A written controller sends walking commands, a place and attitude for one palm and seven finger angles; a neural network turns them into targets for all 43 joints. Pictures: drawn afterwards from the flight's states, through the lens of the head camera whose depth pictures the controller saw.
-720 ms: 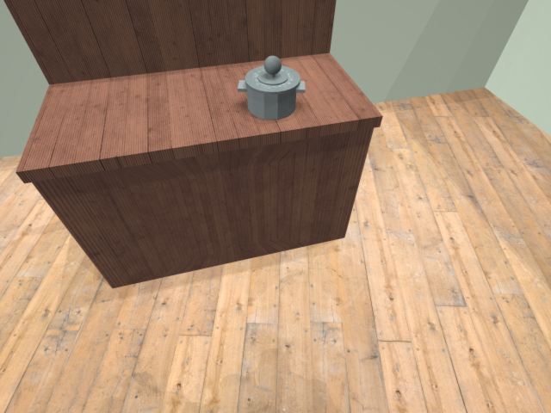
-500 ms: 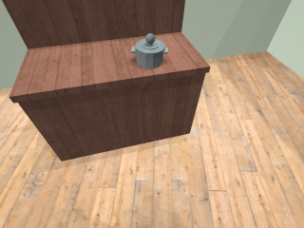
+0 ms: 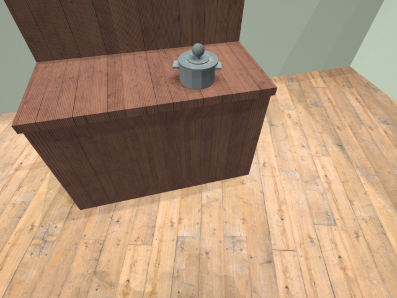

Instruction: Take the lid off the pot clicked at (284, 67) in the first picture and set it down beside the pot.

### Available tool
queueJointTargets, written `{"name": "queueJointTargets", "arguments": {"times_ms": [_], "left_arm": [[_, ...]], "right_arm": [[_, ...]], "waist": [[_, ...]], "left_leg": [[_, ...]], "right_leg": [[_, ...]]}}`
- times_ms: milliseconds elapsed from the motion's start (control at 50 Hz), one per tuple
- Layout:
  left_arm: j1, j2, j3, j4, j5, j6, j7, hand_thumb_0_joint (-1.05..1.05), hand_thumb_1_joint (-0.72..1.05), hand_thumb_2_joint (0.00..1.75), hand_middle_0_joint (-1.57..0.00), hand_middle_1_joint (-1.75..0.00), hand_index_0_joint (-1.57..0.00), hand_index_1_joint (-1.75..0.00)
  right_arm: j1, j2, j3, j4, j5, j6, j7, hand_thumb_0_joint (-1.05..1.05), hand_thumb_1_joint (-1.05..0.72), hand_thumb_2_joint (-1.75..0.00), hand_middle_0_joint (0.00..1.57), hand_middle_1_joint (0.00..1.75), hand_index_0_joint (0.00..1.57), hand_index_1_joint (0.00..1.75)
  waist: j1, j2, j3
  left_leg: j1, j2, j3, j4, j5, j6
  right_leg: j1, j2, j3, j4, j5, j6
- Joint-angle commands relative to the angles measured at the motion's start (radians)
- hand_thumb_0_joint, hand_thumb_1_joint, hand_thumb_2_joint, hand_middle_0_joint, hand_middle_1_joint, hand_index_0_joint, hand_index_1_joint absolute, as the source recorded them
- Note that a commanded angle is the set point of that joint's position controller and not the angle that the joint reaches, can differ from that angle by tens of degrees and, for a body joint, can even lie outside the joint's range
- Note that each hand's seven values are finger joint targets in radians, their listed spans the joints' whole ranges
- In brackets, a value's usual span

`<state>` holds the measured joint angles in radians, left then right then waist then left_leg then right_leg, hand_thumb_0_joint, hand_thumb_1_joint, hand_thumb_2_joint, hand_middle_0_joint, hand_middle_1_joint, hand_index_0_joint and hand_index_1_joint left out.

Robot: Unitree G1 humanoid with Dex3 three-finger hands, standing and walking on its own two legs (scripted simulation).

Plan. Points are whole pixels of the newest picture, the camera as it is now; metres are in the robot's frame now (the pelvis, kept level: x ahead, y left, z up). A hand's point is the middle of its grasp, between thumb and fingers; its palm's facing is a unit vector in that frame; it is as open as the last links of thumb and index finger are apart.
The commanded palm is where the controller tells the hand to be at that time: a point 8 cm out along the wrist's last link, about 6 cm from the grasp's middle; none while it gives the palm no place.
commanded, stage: walk to a spot facing it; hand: left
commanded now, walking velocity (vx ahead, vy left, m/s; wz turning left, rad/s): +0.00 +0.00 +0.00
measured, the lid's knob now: (198, 50) +0.98 +0.06 +0.03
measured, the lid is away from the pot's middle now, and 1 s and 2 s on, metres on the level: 0.01 0.01 0.01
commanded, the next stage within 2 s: turn to face it in 1.82 s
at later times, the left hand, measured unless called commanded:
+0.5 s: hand out of the picture +0.05 +0.18 -0.18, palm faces -0.13 -0.94 -0.30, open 7.4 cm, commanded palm none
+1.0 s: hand out of the picture +0.11 +0.18 -0.16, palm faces -0.33 -0.92 -0.23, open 7.4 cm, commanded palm none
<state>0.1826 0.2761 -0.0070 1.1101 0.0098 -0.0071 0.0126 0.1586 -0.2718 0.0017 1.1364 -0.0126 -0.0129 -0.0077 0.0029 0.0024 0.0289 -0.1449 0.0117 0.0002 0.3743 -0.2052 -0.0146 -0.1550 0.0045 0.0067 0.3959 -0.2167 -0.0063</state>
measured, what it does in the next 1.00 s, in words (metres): lifts its left foot, turning right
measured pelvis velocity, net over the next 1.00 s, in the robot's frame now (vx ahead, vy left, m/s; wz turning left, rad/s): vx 0.03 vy -0.01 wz -0.49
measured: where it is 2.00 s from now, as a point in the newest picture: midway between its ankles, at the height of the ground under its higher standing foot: (255, 290)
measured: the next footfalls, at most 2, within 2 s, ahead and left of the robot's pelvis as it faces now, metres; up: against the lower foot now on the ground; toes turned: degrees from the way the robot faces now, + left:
left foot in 1.04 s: +0.14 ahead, +0.07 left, +0.00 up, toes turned -33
right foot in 1.58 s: +0.22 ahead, -0.29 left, +0.00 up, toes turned -57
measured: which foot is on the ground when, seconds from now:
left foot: down 0.00-0.44, up 0.46-1.00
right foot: down 0.00-1.00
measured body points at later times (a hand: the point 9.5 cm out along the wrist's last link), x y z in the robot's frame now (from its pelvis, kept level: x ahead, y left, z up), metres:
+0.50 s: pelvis -0.02 -0.03 -0.03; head +0.00 -0.07 +0.42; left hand +0.05 +0.23 -0.16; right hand +0.00 -0.28 -0.19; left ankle -0.01 +0.12 -0.72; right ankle -0.01 -0.10 -0.75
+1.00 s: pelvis +0.03 -0.01 +0.00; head +0.04 -0.01 +0.45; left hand +0.12 +0.22 -0.15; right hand +0.04 -0.29 -0.12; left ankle +0.09 +0.10 -0.72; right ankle -0.01 -0.10 -0.75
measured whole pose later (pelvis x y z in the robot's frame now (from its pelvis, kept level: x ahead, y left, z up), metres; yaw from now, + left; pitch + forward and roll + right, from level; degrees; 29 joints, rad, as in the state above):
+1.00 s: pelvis +0.03 -0.01 +0.00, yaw -28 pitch +2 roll +1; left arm 0.40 0.21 0.07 0.93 0.02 0.00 -0.01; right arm 0.15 -0.22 -0.06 0.87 -0.02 0.00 0.00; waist 0.09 -0.01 -0.02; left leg -0.34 -0.02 -0.04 0.63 -0.35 -0.02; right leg -0.22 0.14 0.27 0.42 -0.20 -0.06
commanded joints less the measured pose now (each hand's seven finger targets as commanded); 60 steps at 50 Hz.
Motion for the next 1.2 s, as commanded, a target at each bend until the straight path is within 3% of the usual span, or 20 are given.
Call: {"name": "queueJointTargets", "arguments": {"times_ms": [0, 180, 280, 360, 400, 420, 440, 500, 560, 680, 800, 920, 960, 980, 1000, 1020, 1040, 1060, 1100, 1180], "left_arm": [[0.003, 0.170, 0.037, -0.053, 0.001, -0.025, 0.009, 0.00, 0.90, 0.90, -0.20, -0.30, -0.20, -0.30], [0.047, 0.121, 0.060, -0.110, 0.005, 0.025, 0.003, 0.00, 0.90, 0.90, -0.20, -0.30, -0.20, -0.30], [0.080, 0.085, 0.076, -0.161, 0.007, 0.041, -0.010, 0.00, 0.90, 0.90, -0.20, -0.30, -0.20, -0.30], [0.135, 0.054, 0.088, -0.186, 0.009, 0.047, -0.018, 0.00, 0.90, 0.90, -0.20, -0.30, -0.20, -0.30], [0.229, 0.065, 0.097, -0.169, 0.015, 0.035, -0.018, 0.00, 0.90, 0.90, -0.20, -0.30, -0.20, -0.30], [0.254, 0.178, 0.119, -0.174, 0.029, 0.018, -0.003, 0.00, 0.90, 0.90, -0.20, -0.30, -0.20, -0.30], [0.266, 0.204, 0.117, -0.181, 0.012, 0.021, 0.008, 0.00, 0.90, 0.90, -0.20, -0.30, -0.20, -0.30], [0.156, 0.131, 0.113, -0.215, 0.004, 0.017, 0.017, 0.00, 0.90, 0.90, -0.20, -0.30, -0.20, -0.30], [0.159, 0.111, 0.111, -0.232, -0.001, 0.005, 0.013, 0.00, 0.90, 0.90, -0.20, -0.30, -0.20, -0.30], [0.228, 0.103, 0.117, -0.225, 0.004, -0.007, -0.001, 0.00, 0.90, 0.90, -0.20, -0.30, -0.20, -0.30], [0.262, 0.105, 0.119, -0.230, 0.011, -0.025, -0.009, 0.00, 0.90, 0.90, -0.20, -0.30, -0.20, -0.30], [0.214, 0.125, 0.125, -0.259, 0.015, -0.019, -0.008, 0.00, 0.90, 0.90, -0.20, -0.30, -0.20, -0.30], [0.157, 0.126, 0.129, -0.272, 0.010, -0.013, -0.010, 0.00, 0.90, 0.90, -0.20, -0.30, -0.20, -0.30], [0.130, 0.098, 0.125, -0.285, 0.009, -0.015, -0.014, 0.00, 0.90, 0.90, -0.20, -0.30, -0.20, -0.30], [0.133, 0.040, 0.114, -0.298, 0.001, -0.017, -0.024, 0.00, 0.90, 0.90, -0.20, -0.30, -0.20, -0.30], [0.097, 0.031, 0.116, -0.322, 0.004, -0.028, -0.031, 0.00, 0.90, 0.90, -0.20, -0.30, -0.20, -0.30], [0.068, 0.062, 0.124, -0.330, 0.018, -0.032, -0.037, 0.00, 0.90, 0.90, -0.20, -0.30, -0.20, -0.30], [0.088, 0.067, 0.125, -0.327, 0.022, -0.030, -0.047, 0.00, 0.90, 0.90, -0.20, -0.30, -0.20, -0.30], [0.117, 0.050, 0.126, -0.265, 0.032, -0.013, -0.060, 0.00, 0.90, 0.90, -0.20, -0.30, -0.20, -0.30], [0.099, -0.004, 0.104, -0.263, 0.029, 0.002, -0.072, 0.00, 0.90, 0.90, -0.20, -0.30, -0.20, -0.30]], "right_arm": [[-0.014, -0.160, -0.025, -0.046, 0.004, -0.023, -0.013, 0.00, -0.90, -0.90, 0.20, 0.30, 0.20, 0.30], [0.055, -0.114, -0.052, -0.105, 0.000, 0.005, -0.028, 0.00, -0.90, -0.90, 0.20, 0.30, 0.20, 0.30], [0.028, -0.150, -0.085, -0.174, -0.002, 0.012, -0.027, 0.00, -0.90, -0.90, 0.20, 0.30, 0.20, 0.30], [-0.023, -0.143, -0.097, -0.225, -0.007, 0.011, -0.022, 0.00, -0.90, -0.90, 0.20, 0.30, 0.20, 0.30], [-0.050, -0.124, -0.097, -0.241, -0.006, 0.020, -0.021, 0.00, -0.90, -0.90, 0.20, 0.30, 0.20, 0.30], [-0.017, -0.041, -0.083, -0.265, 0.001, 0.029, -0.018, 0.00, -0.90, -0.90, 0.20, 0.30, 0.20, 0.30], [-0.041, -0.040, -0.077, -0.286, -0.002, 0.035, -0.019, 0.00, -0.90, -0.90, 0.20, 0.30, 0.20, 0.30], [-0.037, -0.061, -0.085, -0.264, 0.000, 0.035, -0.017, 0.00, -0.90, -0.90, 0.20, 0.30, 0.20, 0.30], [-0.025, -0.041, -0.085, -0.257, -0.004, 0.035, -0.013, 0.00, -0.90, -0.90, 0.20, 0.30, 0.20, 0.30], [-0.068, -0.044, -0.084, -0.299, -0.016, 0.026, -0.002, 0.00, -0.90, -0.90, 0.20, 0.30, 0.20, 0.30], [-0.119, -0.037, -0.082, -0.349, -0.014, 0.000, 0.009, 0.00, -0.90, -0.90, 0.20, 0.30, 0.20, 0.30], [-0.081, -0.021, -0.079, -0.369, 0.003, -0.025, 0.006, 0.00, -0.90, -0.90, 0.20, 0.30, 0.20, 0.30], [0.023, -0.024, -0.080, -0.340, 0.007, -0.036, -0.001, 0.00, -0.90, -0.90, 0.20, 0.30, 0.20, 0.30], [0.117, -0.057, -0.086, -0.315, 0.011, -0.043, -0.014, 0.00, -0.90, -0.90, 0.20, 0.30, 0.20, 0.30], [0.197, -0.149, -0.106, -0.297, 0.001, -0.048, -0.023, 0.00, -0.90, -0.90, 0.20, 0.30, 0.20, 0.30], [0.240, -0.200, -0.116, -0.307, -0.003, -0.046, -0.020, 0.00, -0.90, -0.90, 0.20, 0.30, 0.20, 0.30], [0.200, -0.174, -0.102, -0.323, -0.007, -0.043, -0.018, 0.00, -0.90, -0.90, 0.20, 0.30, 0.20, 0.30], [0.155, -0.150, -0.088, -0.338, -0.010, -0.045, -0.013, 0.00, -0.90, -0.90, 0.20, 0.30, 0.20, 0.30], [0.135, -0.054, -0.061, -0.314, -0.007, -0.059, -0.013, 0.00, -0.90, -0.90, 0.20, 0.30, 0.20, 0.30], [0.231, -0.018, -0.041, -0.264, 0.006, -0.087, -0.022, 0.00, -0.90, -0.90, 0.20, 0.30, 0.20, 0.30]], "waist": [[-0.002, 0.001, -0.040], [-0.007, 0.009, -0.018], [0.011, 0.128, 0.004], [0.044, 0.160, 0.005], [0.096, 0.012, 0.012], [0.087, -0.359, 0.001], [0.086, -0.344, 0.003], [0.030, -0.155, 0.020], [0.025, -0.065, -0.056], [0.051, -0.092, -0.052], [0.071, -0.129, -0.022], [0.061, -0.155, -0.031], [0.009, -0.156, -0.041], [-0.032, -0.090, -0.076], [-0.073, 0.151, -0.091], [-0.085, 0.283, -0.036], [-0.062, 0.165, 0.064], [-0.027, 0.110, 0.073], [0.012, 0.109, 0.086], [0.015, 0.133, 0.063]], "left_leg": [[0.028, 0.097, -0.083, -0.054, 0.150, 0.031], [0.040, 0.137, -0.016, 0.035, 0.072, 0.028], [-0.020, 0.266, -0.084, -0.027, -0.006, 0.101], [-0.087, 0.344, -0.029, 0.009, 0.093, 0.150], [-0.172, 0.241, 0.076, 0.261, 0.022, 0.063], [-0.371, 0.070, 0.171, 0.558, -0.306, -0.022], [-0.421, 0.018, 0.042, 0.705, -0.411, -0.024], [-0.439, 0.058, -0.047, 0.807, -0.224, -0.022], [-0.404, 0.049, -0.040, 0.763, -0.141, -0.038], [-0.475, 0.042, -0.044, 0.696, -0.113, -0.045], [-0.468, 0.024, -0.041, 0.552, -0.137, -0.037], [-0.212, -0.043, -0.028, 0.276, -0.181, -0.010], [0.021, -0.054, -0.016, 0.097, -0.092, -0.001], [0.239, 0.004, -0.070, 0.003, -0.112, 0.013], [0.390, 0.226, -0.337, -0.107, -0.353, 0.057], [0.300, 0.433, -0.578, -0.231, -0.530, 0.141], [0.150, 0.451, -0.588, -0.262, -0.522, 0.194], [0.080, 0.421, -0.551, -0.267, -0.514, 0.207], [0.012, 0.291, -0.289, -0.243, -0.291, 0.126], [0.090, 0.221, -0.043, -0.183, 0.176, 0.074]], "right_leg": [[-0.017, -0.113, 0.098, -0.076, 0.144, -0.013], [-0.160, -0.071, 0.150, 0.064, 0.179, -0.019], [-0.235, 0.005, 0.080, 0.286, -0.015, -0.001], [-0.201, -0.039, 0.013, 0.423, -0.228, 0.012], [-0.079, -0.050, 0.070, 0.151, -0.016, -0.002], [-0.009, -0.261, 0.454, -0.065, 0.168, -0.057], [-0.032, -0.335, 0.569, -0.124, 0.312, -0.111], [-0.042, -0.240, 0.460, -0.080, 0.258, -0.130], [0.009, -0.188, 0.388, -0.057, 0.313, -0.132], [0.061, -0.160, 0.479, -0.157, -0.117, -0.160], [0.044, -0.151, 0.553, -0.190, -0.238, -0.204], [-0.085, -0.115, 0.563, -0.148, -0.141, -0.202], [-0.234, -0.054, 0.506, -0.078, -0.189, -0.155], [-0.382, 0.000, 0.456, 0.023, -0.231, -0.115], [-0.588, 0.110, 0.309, 0.257, -0.306, -0.071], [-0.679, 0.097, 0.127, 0.507, -0.340, -0.023], [-0.679, 0.014, 0.110, 0.618, -0.269, -0.009], [-0.667, -0.002, 0.100, 0.673, -0.211, -0.006], [-0.619, -0.037, 0.072, 0.763, -0.048, 0.001], [-0.673, -0.049, 0.022, 0.841, 0.068, 0.017]]}}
